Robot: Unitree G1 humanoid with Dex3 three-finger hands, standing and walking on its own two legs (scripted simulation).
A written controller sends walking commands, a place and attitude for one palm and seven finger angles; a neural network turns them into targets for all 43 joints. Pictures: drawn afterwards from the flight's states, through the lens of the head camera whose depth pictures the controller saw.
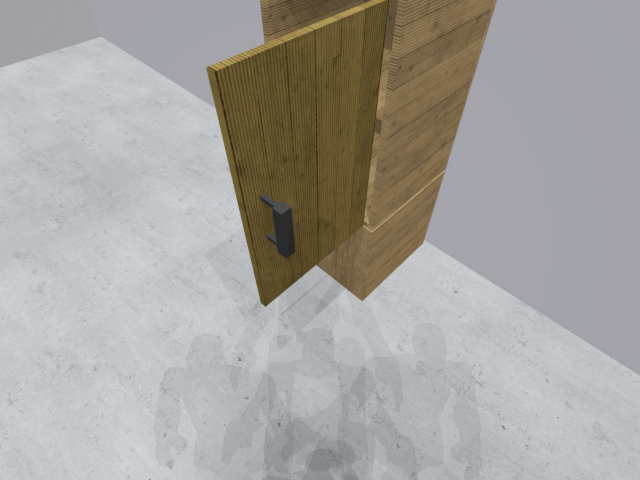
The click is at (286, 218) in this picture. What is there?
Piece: cupboard door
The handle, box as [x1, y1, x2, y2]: [260, 193, 294, 258]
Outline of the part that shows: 263,193 260,195 260,199 272,208 276,233 275,237 270,233 267,234 267,238 277,246 278,252 286,258 294,252 291,208 282,201 279,203 275,202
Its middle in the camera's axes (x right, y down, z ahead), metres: -0.09 -0.02 +0.74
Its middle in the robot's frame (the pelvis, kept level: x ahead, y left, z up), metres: +0.56 +0.12 -0.07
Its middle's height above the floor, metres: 0.71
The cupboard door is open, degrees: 90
